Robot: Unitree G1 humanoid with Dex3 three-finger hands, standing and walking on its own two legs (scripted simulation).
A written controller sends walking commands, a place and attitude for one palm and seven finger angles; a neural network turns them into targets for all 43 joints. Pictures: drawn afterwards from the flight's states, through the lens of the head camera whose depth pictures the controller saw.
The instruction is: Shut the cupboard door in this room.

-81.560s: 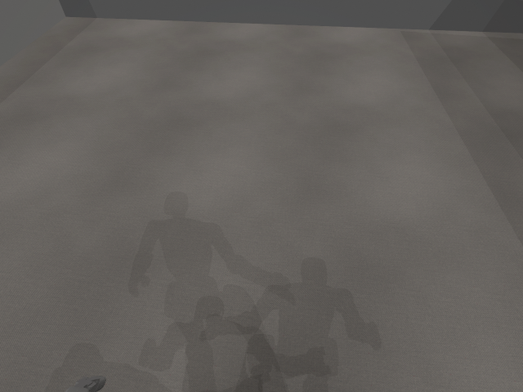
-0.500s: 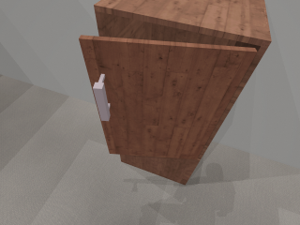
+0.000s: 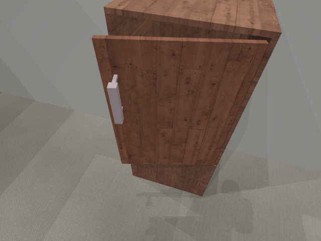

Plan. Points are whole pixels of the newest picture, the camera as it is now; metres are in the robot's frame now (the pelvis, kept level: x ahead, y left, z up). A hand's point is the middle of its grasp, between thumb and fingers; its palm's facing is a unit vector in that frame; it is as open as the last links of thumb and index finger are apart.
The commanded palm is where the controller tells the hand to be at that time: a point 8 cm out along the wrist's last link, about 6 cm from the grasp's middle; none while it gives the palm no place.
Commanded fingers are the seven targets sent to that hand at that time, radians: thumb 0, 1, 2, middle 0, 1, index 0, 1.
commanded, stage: come to a stop and stand still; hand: left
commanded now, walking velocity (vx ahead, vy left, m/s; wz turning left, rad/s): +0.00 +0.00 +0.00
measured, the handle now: (117, 99) +0.47 +0.17 +0.09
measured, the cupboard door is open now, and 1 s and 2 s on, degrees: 17 17 17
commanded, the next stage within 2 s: look again from close up in 0.60 s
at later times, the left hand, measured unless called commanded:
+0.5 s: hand out of the picture -0.05 +0.20 -0.16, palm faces +0.00 -0.98 -0.22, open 7.4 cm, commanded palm none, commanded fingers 0.00 0.90 0.90 -0.20 -0.30 -0.20 -0.30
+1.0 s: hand out of the picture -0.07 +0.19 -0.17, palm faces +0.04 -0.98 -0.18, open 7.4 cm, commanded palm none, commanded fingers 0.00 0.90 0.90 -0.20 -0.30 -0.20 -0.30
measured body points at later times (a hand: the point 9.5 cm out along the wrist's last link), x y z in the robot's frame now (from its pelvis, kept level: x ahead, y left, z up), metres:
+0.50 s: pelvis -0.05 +0.02 +0.01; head -0.06 +0.03 +0.46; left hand -0.05 +0.26 -0.15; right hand -0.05 -0.22 -0.14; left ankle +0.00 +0.11 -0.72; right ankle +0.02 -0.13 -0.72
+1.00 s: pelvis -0.07 +0.02 +0.01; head -0.08 +0.03 +0.46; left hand -0.07 +0.24 -0.15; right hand -0.06 -0.20 -0.14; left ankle +0.00 +0.11 -0.72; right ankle +0.02 -0.13 -0.72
